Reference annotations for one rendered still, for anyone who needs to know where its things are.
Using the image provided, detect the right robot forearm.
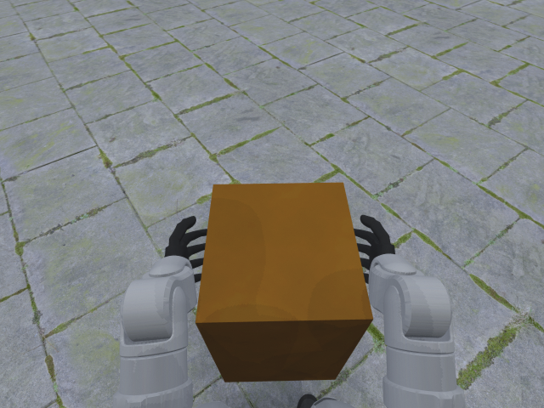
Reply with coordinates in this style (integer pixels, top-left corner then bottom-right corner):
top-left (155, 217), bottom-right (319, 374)
top-left (368, 253), bottom-right (466, 408)

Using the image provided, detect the left robot forearm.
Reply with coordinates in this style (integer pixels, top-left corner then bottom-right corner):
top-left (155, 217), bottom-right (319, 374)
top-left (113, 256), bottom-right (197, 408)

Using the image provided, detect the carton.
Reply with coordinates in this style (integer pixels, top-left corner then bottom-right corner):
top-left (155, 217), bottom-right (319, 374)
top-left (195, 183), bottom-right (373, 383)

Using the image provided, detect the left robot hand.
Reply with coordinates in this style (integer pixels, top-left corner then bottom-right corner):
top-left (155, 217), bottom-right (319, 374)
top-left (165, 216), bottom-right (207, 283)

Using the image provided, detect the right robot hand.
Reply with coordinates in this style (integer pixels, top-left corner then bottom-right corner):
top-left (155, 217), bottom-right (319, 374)
top-left (354, 215), bottom-right (395, 284)

